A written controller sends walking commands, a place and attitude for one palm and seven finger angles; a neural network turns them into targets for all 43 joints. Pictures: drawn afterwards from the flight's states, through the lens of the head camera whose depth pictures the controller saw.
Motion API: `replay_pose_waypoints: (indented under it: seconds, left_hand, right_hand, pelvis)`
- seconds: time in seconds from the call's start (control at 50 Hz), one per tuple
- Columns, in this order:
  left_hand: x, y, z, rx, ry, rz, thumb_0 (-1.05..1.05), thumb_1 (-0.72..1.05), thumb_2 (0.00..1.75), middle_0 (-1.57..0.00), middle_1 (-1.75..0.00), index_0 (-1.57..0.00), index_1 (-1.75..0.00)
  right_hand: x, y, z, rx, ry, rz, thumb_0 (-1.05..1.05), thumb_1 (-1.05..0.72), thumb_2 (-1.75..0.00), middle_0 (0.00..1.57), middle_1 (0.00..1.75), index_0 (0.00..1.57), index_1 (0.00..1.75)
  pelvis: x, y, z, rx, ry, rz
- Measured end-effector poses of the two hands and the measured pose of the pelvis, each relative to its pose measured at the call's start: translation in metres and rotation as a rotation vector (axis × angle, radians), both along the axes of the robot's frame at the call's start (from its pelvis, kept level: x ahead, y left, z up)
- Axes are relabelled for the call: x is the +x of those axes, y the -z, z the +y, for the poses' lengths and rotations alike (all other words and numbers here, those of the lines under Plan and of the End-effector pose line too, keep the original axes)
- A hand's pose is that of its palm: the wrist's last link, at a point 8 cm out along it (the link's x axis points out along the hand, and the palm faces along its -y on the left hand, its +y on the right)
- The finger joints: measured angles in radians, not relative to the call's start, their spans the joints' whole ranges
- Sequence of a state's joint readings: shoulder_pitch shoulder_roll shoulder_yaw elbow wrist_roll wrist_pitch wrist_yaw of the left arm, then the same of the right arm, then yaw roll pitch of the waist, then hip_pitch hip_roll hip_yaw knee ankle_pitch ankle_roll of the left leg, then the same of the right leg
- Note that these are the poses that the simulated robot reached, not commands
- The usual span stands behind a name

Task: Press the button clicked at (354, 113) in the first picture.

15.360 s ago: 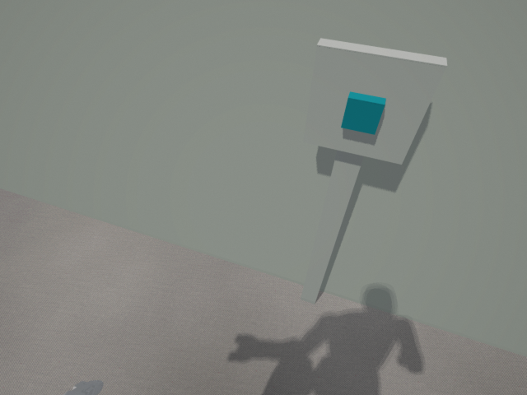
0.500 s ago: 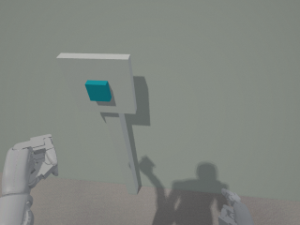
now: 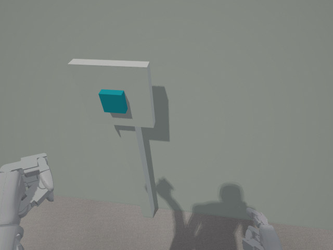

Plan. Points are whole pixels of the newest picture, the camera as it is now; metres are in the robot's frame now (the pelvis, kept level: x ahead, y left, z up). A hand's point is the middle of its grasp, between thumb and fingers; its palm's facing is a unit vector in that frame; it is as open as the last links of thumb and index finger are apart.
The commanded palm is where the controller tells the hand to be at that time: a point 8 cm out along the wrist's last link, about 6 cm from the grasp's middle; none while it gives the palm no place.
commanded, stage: step back with the hand held close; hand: left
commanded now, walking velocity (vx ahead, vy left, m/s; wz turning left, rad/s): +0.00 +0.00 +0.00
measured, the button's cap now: (114, 100) +0.45 +0.21 +0.14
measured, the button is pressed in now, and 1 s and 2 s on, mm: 0 0 0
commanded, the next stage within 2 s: stop stepping back and stand still in 1.44 s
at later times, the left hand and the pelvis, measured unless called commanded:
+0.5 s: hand (38, 200) +0.15 +0.25 +0.15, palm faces +0.26 -0.83 -0.49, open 3.1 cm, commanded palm +0.09 +0.29 +0.17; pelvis -0.04 +0.02 +0.00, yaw -1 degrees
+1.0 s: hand out of the picture +0.08 +0.28 +0.16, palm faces +0.37 -0.81 -0.46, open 3.1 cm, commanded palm +0.01 +0.32 +0.17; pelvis -0.11 +0.04 -0.01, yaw +2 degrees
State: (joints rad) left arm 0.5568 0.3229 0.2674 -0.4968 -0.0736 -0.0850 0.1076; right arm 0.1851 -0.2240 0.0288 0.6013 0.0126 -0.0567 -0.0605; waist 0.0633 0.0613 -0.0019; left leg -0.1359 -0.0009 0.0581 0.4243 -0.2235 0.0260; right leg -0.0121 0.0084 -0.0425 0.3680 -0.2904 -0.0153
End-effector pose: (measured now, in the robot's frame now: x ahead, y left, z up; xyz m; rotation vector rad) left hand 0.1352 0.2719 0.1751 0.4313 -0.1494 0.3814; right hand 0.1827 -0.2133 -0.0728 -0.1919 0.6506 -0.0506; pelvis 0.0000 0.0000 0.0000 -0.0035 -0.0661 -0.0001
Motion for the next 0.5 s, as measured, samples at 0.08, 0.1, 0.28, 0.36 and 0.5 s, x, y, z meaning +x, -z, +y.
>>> replay_pose_waypoints:
  seconds: [0.08,0.1,0.28,0.36,0.5]
  left_hand:
    - [-0.001,0.000,-0.001,0.001,0.001,0.000,0.01,0.89,0.90,-1.30,-1.50,-1.30,-1.49]
    - [-0.001,0.000,-0.001,0.001,0.001,0.000,0.01,0.89,0.90,-1.30,-1.50,-1.30,-1.49]
    - [0.003,0.001,0.005,0.072,0.044,0.046,0.01,0.89,0.90,-1.30,-1.50,-1.30,-1.49]
    - [0.000,0.010,0.005,0.069,0.088,0.096,0.01,0.89,0.90,-1.30,-1.50,-1.30,-1.49]
    - [-0.017,0.004,0.015,0.111,0.121,0.058,0.01,0.89,0.90,-1.30,-1.50,-1.30,-1.49]
  right_hand:
    - [-0.004,0.000,-0.002,-0.001,0.004,0.004,0.02,-0.91,-0.90,0.20,0.30,0.20,0.30]
    - [-0.005,0.001,-0.003,-0.003,0.005,0.006,0.02,-0.91,-0.90,0.20,0.30,0.20,0.30]
    - [-0.024,0.003,-0.016,-0.021,0.066,0.077,0.02,-0.91,-0.90,0.20,0.30,0.21,0.30]
    - [-0.038,0.003,-0.021,-0.040,0.110,0.103,0.02,-0.91,-0.90,0.20,0.30,0.20,0.30]
    - [-0.064,0.000,-0.016,-0.066,0.133,0.110,0.02,-0.91,-0.90,0.20,0.30,0.20,0.30]
  pelvis:
    - [-0.002,0.000,-0.002,-0.002,0.002,-0.003]
    - [-0.002,0.000,-0.002,-0.002,0.002,-0.003]
    - [-0.015,0.000,0.002,-0.014,0.018,0.057]
    - [-0.024,0.001,0.007,-0.014,0.025,0.071]
    - [-0.044,0.004,0.016,-0.018,0.026,0.076]
